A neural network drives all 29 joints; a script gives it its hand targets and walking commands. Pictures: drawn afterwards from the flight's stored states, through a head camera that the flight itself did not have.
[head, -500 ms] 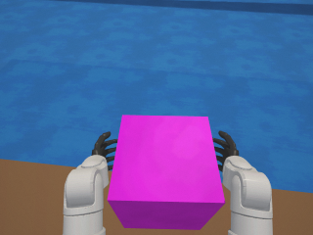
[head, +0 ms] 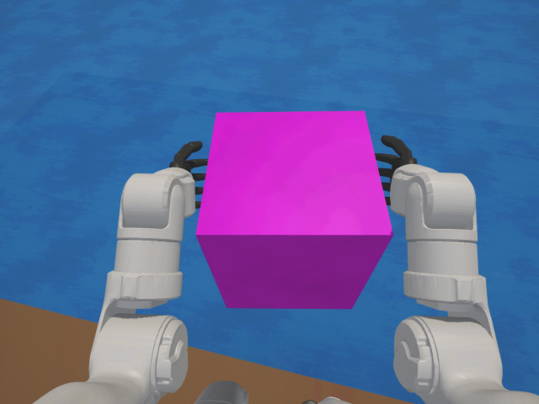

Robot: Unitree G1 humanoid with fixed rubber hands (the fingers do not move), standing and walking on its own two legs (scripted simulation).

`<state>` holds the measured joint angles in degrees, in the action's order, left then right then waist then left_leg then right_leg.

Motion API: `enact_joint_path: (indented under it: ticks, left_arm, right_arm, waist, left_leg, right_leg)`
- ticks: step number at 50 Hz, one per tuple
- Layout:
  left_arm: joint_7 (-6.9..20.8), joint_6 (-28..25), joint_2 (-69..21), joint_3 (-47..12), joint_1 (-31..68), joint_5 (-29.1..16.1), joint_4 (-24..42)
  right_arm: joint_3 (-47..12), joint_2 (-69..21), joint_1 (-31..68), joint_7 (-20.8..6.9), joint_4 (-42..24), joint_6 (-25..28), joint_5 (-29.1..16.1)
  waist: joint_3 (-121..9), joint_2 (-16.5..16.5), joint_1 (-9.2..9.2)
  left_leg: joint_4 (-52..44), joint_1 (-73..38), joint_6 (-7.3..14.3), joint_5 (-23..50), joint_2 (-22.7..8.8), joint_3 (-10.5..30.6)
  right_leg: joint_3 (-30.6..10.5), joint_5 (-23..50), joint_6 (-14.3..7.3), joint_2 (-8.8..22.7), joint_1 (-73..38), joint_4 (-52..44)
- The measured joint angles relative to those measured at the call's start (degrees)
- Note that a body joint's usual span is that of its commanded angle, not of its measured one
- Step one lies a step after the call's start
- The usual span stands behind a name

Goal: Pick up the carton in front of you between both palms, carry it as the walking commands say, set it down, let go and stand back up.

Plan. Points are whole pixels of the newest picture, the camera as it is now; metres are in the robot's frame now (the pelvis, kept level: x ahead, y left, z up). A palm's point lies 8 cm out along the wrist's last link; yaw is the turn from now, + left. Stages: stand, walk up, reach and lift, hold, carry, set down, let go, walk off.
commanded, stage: carry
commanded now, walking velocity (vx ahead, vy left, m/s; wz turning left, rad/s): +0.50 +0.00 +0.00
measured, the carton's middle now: (289, 218) +0.38 +0.01 +0.03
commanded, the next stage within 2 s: none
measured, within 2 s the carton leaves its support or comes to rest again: neither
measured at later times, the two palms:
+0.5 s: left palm (211, 82) +0.76 +0.19 +0.00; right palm (343, 80) +0.74 -0.10 +0.02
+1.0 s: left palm (214, 39) +1.05 +0.24 -0.06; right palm (315, 32) +1.07 -0.05 -0.05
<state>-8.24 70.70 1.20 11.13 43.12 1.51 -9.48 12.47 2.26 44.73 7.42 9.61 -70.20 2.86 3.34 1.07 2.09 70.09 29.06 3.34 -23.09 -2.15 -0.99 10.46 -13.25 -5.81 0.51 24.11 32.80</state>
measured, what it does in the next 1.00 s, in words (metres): goes down: left foot 0.13 m lower, then right foot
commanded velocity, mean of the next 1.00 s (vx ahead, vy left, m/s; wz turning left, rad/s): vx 0.50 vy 0.00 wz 0.00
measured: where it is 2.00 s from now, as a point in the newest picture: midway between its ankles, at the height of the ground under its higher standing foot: (269, 159)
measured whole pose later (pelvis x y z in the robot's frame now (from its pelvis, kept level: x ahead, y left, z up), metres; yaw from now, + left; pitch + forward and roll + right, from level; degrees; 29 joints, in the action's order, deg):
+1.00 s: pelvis +0.71 +0.09 -0.14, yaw +0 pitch +4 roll -2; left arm -7.8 60.3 -5.1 9.8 28.9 4.5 4.0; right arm 12.8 -1.8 30.1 5.5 -2.5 -58.6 1.0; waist 4.8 0.8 2.6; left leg 73.7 20.3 2.3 -28.0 4.8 -2.9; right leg 10.7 -11.0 -8.6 -4.4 26.4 32.4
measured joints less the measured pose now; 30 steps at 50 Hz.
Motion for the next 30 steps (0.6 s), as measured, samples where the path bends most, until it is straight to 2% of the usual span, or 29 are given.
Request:
enact_joint_path:
  ticks: [4, 7, 12, 15, 16, 18, 20, 21, 23, 24, 25, 27, 28, 30]
  left_arm:
    - [-0.1, -0.4, -0.9, 2.1, 0.6, 0.5, 1.6]
    - [-0.1, -0.8, -2.2, 3.2, -0.3, 1.3, 4.3]
    - [-0.1, -1.1, -4.0, 3.3, -2.7, 2.3, 8.5]
    - [-0.1, -1.1, -4.7, 2.2, -3.6, 3.1, 8.7]
    - [-0.1, -1.0, -4.7, 1.7, -3.9, 3.3, 8.5]
    - [-0.1, -0.5, -4.2, 0.9, -3.9, 3.3, 7.7]
    - [-0.1, 0.1, -3.0, 0.3, -3.6, 2.7, 6.2]
    - [-0.1, 0.3, -2.2, 0.0, -3.3, 2.2, 5.3]
    - [0.7, 0.5, -0.3, -0.6, -1.9, 0.4, 3.0]
    - [0.7, 0.4, 0.3, -0.7, -1.0, 0.0, 1.7]
    - [0.6, 0.5, 0.5, -0.8, -0.7, -0.1, 0.6]
    - [0.3, 1.4, -0.3, -1.0, -1.8, 0.1, 0.2]
    - [0.1, 2.0, -1.0, -0.9, -2.6, 0.5, 0.7]
    - [-0.3, 2.3, -1.7, -0.5, -3.5, 0.9, 2.3]
  right_arm:
    - [1.3, -0.8, 1.4, 0.2, -0.7, 0.4, 0.6]
    - [2.1, -1.8, 0.5, 0.2, -3.1, 1.0, 0.8]
    - [2.8, -3.2, -2.8, 0.1, -7.8, 1.6, 0.6]
    - [3.3, -3.0, -4.4, -0.2, -8.7, 1.5, 0.3]
    - [3.4, -2.8, -4.6, -0.4, -8.5, 1.4, 0.3]
    - [3.5, -2.6, -4.0, -0.8, -7.0, 1.0, 0.4]
    - [3.0, -2.3, -3.0, -1.0, -4.6, 1.1, 0.8]
    - [2.6, -2.2, -2.6, -1.0, -3.4, 1.0, 1.0]
    - [2.5, -2.4, -1.8, -1.2, -1.6, 1.5, 1.7]
    - [2.4, -2.4, -1.5, -1.3, -0.7, 1.8, 1.8]
    - [2.1, -2.3, -1.9, -1.3, -0.1, 1.9, 1.7]
    - [1.5, -2.1, -4.3, -0.8, -0.4, 1.2, 0.9]
    - [1.5, -2.1, -5.6, -0.7, -1.0, 0.8, 0.3]
    - [1.7, -2.5, -6.9, -0.3, -2.6, 0.8, -0.5]
  waist:
    - [1.4, -0.5, -0.29]
    - [1.5, -0.5, -0.66]
    - [-0.5, -1.0, -1.65]
    - [-2.9, -0.8, -1.21]
    - [-3.7, -0.5, -0.76]
    - [-4.8, 0.4, 0.08]
    - [-4.9, 1.5, 0.12]
    - [-5.0, 1.9, -0.23]
    - [-5.6, -0.1, -1.58]
    - [-5.1, -1.3, -2.05]
    - [-4.3, -2.1, -2.41]
    - [-2.8, -1.9, -3.09]
    - [-2.0, -1.4, -3.10]
    - [0.2, -0.8, -3.14]
  left_leg:
    - [-12.6, 6.1, -0.6, 2.6, -0.8, -0.2]
    - [-21.3, 7.8, -0.5, 7.8, -0.7, -1.1]
    - [-21.2, 8.8, 0.5, 15.8, 0.3, -3.2]
    - [-23.3, 8.6, -0.3, 20.0, 0.6, -2.6]
    - [-26.5, 8.4, -0.6, 23.1, 0.3, -2.6]
    - [-37.7, 5.9, -0.9, 35.3, -0.5, -3.3]
    - [-45.6, 0.8, -0.8, 44.4, -1.0, -5.0]
    - [-47.5, -2.6, -0.5, 44.1, -1.2, -6.2]
    - [-41.2, -5.0, 2.4, 19.5, 1.0, -7.3]
    - [-36.9, -3.9, 4.7, 11.9, 2.3, -7.6]
    - [-33.9, -3.1, 4.9, 10.5, 3.1, -8.1]
    - [-31.6, -3.1, 5.1, 8.0, 4.0, -8.1]
    - [-32.1, -3.8, 5.8, 7.4, 4.0, -8.0]
    - [-34.1, -5.4, 5.5, 6.4, 4.1, -7.9]
  right_leg:
    - [-0.7, -1.9, 0.1, -0.3, -4.6, -3.7]
    - [-1.2, -4.4, 0.9, -0.6, -8.2, -5.2]
    - [-1.7, -13.1, 2.6, -0.7, -13.7, -1.6]
    - [-1.8, -20.1, 4.0, -1.3, -17.7, 1.9]
    - [-2.0, -22.7, 4.4, -1.6, -19.1, 3.2]
    - [-2.3, -28.0, 5.4, -1.9, -22.0, 6.8]
    - [-1.8, -32.7, 5.8, -1.3, -24.2, 16.4]
    - [-1.7, -28.4, 5.6, -0.5, -24.2, 24.7]
    - [-6.6, -27.8, 5.4, 0.3, -19.3, 44.4]
    - [-9.9, -26.7, 5.5, -0.2, -15.4, 52.1]
    - [-12.1, -24.6, 5.8, -0.5, -11.7, 56.4]
    - [-13.0, -17.6, 6.2, -0.6, -5.9, 61.2]
    - [-12.8, -14.9, 6.1, -0.5, -3.6, 60.5]
    - [-11.9, -11.3, 5.7, 0.2, 0.9, 54.6]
